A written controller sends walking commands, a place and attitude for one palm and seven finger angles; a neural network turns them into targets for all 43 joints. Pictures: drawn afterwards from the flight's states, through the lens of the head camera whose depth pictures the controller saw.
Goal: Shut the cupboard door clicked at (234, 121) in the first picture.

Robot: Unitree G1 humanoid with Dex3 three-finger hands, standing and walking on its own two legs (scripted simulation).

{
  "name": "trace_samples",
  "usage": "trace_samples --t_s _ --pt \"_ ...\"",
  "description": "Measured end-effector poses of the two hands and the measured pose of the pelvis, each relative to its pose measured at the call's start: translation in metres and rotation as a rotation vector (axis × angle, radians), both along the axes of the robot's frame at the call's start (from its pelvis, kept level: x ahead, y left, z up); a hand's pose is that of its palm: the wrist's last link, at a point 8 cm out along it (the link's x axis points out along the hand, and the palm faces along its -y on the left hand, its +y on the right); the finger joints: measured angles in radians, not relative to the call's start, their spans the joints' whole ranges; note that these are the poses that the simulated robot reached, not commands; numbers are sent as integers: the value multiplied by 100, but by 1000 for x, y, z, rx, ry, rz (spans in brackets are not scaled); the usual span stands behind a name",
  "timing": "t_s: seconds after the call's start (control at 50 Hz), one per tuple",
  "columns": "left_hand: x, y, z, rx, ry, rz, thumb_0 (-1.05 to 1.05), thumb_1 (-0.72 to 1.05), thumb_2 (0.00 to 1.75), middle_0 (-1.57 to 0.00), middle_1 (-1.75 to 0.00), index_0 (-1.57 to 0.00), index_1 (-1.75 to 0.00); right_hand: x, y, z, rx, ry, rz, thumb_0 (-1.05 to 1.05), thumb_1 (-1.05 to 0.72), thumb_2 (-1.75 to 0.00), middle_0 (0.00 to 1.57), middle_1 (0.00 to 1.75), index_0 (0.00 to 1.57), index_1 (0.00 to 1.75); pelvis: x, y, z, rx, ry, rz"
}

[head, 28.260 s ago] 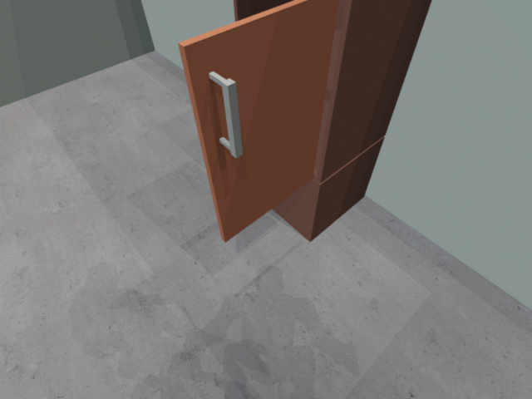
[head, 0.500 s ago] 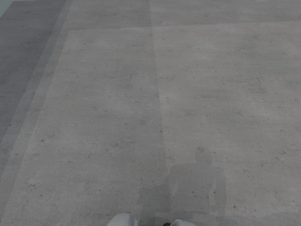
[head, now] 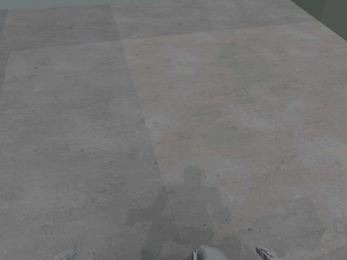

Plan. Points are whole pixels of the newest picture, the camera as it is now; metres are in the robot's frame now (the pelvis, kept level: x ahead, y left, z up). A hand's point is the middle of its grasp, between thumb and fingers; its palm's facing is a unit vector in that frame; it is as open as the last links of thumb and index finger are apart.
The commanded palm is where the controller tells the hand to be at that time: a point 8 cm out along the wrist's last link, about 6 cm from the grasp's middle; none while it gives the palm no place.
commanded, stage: turn to face it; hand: left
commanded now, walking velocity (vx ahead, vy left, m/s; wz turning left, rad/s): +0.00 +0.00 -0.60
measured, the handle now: out of the picture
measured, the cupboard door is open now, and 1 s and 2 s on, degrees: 63 63 63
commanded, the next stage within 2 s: none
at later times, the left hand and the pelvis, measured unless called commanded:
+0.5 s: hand (129, 238) +0.18 +0.13 -0.16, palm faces -0.33 -0.92 -0.22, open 7.4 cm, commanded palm none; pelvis +0.02 -0.03 +0.00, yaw -18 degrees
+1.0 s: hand (155, 214) +0.25 +0.07 -0.16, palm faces -0.57 -0.77 -0.28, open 7.4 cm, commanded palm none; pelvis +0.03 -0.04 -0.02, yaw -36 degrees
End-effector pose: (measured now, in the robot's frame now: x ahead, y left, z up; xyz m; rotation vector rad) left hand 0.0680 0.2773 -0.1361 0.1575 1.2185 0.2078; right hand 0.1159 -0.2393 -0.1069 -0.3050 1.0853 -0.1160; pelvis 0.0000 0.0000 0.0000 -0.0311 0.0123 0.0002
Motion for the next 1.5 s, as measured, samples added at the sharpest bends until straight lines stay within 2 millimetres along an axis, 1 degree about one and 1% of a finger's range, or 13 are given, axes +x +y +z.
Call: trace_samples --t_s 0.12,0.24,0.3,0.36,0.46,0.62,0.78,0.92,1.0,1.18,1.32,1.4,1.5 --pt "49 -12 8 4 -15 -134 0 91 90 -20 -30 -19 -30 -56 -20 -8 3 86 -148 0 -90 -89 21 30 21 30 5 -2 1 -10 -4 -93" --pt "103 -55 8 26 -76 -291 0 91 90 -20 -30 -19 -30 -117 -52 -36 31 183 -304 0 -90 -89 21 30 21 30 12 -23 -15 15 -3 -177" --pt "115 -76 9 38 -102 -341 0 91 90 -20 -30 -19 -30 -136 -64 -47 33 231 -368 0 -90 -89 21 30 21 30 12 -28 -18 8 -3 -209" --pt "117 -89 12 34 -80 -368 0 91 90 -20 -30 -20 -30 -138 -67 -41 36 227 -405 1 -91 -89 20 30 20 30 13 -30 -12 18 0 -241" --pt "120 -101 9 4 -41 -409 0 91 90 -20 -30 -20 -30 -126 -60 -28 49 167 -433 1 -91 -89 20 30 20 30 19 -29 -5 34 9 -289" --pt "143 -90 -15 -42 0 -453 0 90 90 -20 -30 -20 -30 -106 -32 -22 24 71 -476 0 -90 -89 20 30 20 30 36 -9 -14 21 18 -391" --pt "175 -100 0 -30 8 -549 1 91 90 -20 -30 -19 -30 -133 -15 -14 49 103 -565 0 -90 -89 21 30 21 30 41 -10 0 -4 9 -502" --pt "201 -146 7 8 -47 -683 0 91 90 -20 -30 -19 -30 -180 -29 -38 96 132 -702 0 -90 -89 21 30 21 30 37 -32 -13 14 -1 -596" --pt "202 -168 9 29 -72 -730 0 91 90 -20 -30 -19 -30 -200 -43 -49 100 170 -769 0 -90 -89 21 30 21 30 34 -39 -16 16 -1 -635" --pt "198 -185 6 12 13 -798 0 91 90 -20 -30 -20 -30 -184 -57 -23 67 92 -828 0 -91 -89 20 30 20 30 44 -44 -3 45 14 -728" --pt "226 -185 -18 -18 56 -843 0 90 90 -20 -30 -20 -30 -162 -46 -15 8 25 -868 0 -90 -89 20 30 20 30 67 -35 -13 32 23 -818" --pt "245 -196 -14 -16 61 -900 0 91 90 -20 -30 -20 -30 -169 -28 -9 12 39 -904 0 -90 -89 21 30 21 30 72 -34 -6 18 16 -878" --pt "266 -224 -2 -17 36 -978 0 91 90 -20 -30 -19 -30 -193 -8 -9 48 82 -988 0 -90 -89 21 30 21 30 73 -38 0 0 18 -943"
